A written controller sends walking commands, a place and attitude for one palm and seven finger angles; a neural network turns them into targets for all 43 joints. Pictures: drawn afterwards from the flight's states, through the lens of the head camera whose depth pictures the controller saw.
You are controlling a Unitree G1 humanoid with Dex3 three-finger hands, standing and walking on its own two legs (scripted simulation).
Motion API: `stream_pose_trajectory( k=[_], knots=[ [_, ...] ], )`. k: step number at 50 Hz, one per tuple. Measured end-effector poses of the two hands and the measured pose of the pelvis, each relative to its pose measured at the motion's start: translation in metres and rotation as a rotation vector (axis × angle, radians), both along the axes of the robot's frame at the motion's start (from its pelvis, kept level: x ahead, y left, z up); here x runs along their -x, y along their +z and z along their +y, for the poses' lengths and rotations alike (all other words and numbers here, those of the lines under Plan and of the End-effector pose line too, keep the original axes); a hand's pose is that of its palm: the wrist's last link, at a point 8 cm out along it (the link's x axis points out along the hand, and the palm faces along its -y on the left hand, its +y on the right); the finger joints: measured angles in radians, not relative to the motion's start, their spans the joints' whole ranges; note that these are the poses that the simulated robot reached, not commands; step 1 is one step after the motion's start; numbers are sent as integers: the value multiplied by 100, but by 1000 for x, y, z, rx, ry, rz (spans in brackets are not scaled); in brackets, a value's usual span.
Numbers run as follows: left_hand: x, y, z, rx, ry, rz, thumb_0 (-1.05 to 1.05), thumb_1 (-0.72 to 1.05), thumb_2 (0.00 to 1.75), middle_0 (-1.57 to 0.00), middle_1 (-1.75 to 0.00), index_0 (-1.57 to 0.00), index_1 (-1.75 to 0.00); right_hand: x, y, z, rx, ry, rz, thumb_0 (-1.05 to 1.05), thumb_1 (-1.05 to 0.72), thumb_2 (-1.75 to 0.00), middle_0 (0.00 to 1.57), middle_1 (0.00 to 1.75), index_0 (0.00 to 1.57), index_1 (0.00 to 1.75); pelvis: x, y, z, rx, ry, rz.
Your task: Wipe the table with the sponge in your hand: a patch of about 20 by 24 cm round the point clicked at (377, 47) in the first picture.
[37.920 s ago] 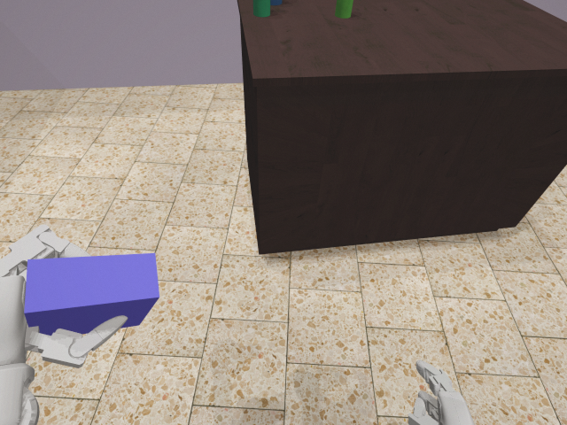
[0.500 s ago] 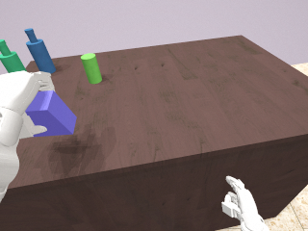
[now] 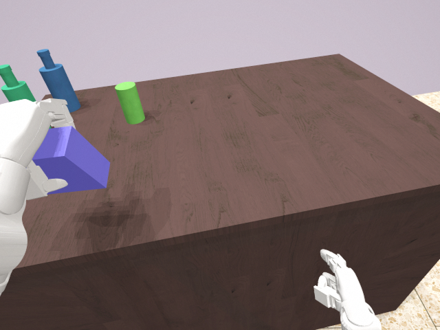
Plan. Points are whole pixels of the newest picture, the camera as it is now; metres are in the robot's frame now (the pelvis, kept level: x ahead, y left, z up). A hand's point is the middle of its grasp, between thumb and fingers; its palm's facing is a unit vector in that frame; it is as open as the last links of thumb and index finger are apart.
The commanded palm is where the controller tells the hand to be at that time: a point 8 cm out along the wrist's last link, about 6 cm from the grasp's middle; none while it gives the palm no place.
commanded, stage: bring the sponge back beside the body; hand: left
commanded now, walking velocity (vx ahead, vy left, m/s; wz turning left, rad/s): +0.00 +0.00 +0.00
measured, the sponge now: (59, 169) +0.24 +0.31 +0.22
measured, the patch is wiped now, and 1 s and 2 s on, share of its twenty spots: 0.95 0.95 0.95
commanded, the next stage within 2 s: step back with the hand held close in 0.74 s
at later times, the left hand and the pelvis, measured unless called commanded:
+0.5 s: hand (38, 165) +0.20 +0.29 +0.27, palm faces +0.39 -0.06 -0.92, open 9.2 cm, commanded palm +0.13 +0.27 +0.31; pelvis -0.01 -0.01 +0.00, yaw +0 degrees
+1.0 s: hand (62, 167) +0.20 +0.25 +0.27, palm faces +0.49 -0.70 -0.51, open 9.2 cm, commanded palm +0.11 +0.28 +0.30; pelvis -0.04 -0.01 -0.01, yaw +1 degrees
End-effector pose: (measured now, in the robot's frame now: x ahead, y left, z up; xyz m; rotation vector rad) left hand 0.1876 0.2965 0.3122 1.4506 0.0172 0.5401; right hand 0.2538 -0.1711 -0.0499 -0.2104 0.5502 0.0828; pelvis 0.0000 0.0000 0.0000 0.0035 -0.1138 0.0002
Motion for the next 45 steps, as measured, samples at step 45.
stream_pose_trajectory(
  k=[45],
  knots=[
    [49, 1, -10, 142, -72, -150, -2, -46, 107, -78, -135, -84, -143, 18, 18, -8, -9, -6, -104, 1, -91, -90, 20, 30, 20, 30, 34, -11, -8, -4, 13, -70]
  ],
)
